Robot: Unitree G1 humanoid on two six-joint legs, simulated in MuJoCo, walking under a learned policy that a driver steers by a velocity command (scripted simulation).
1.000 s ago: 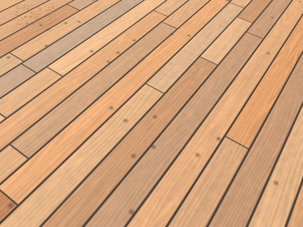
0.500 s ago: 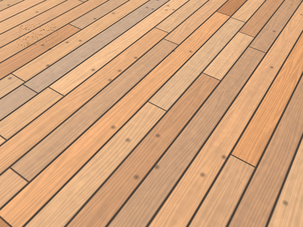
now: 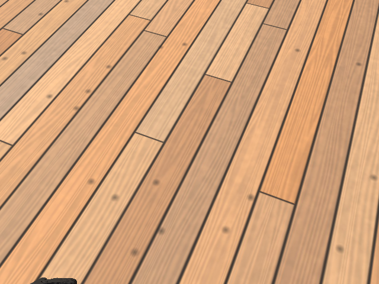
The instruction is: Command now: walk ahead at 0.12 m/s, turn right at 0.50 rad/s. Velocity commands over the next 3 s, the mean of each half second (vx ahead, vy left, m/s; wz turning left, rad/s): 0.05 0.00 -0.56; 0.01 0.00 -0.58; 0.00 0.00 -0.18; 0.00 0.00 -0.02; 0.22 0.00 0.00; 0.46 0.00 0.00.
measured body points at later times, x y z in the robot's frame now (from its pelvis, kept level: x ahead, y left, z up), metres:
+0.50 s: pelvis +0.09 +0.05 +0.02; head +0.13 +0.06 +0.46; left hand +0.33 +0.29 -0.09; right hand +0.16 -0.26 -0.06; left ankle +0.16 +0.16 -0.72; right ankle +0.04 -0.07 -0.64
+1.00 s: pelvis +0.07 +0.01 +0.02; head +0.09 -0.04 +0.47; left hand +0.36 +0.16 -0.05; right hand +0.05 -0.32 -0.09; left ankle +0.17 +0.14 -0.65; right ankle +0.04 -0.07 -0.72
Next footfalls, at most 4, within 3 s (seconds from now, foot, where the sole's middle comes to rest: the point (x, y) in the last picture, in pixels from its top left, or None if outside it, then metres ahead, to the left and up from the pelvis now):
0.34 left None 0.20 0.15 -0.76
0.74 right None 0.07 -0.09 -0.76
1.20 left None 0.20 0.10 -0.76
2.44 right None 0.12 -0.16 -0.76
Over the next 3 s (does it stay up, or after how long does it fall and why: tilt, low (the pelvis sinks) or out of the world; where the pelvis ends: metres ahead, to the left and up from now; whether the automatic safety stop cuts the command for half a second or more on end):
stays up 0.38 -0.19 0.00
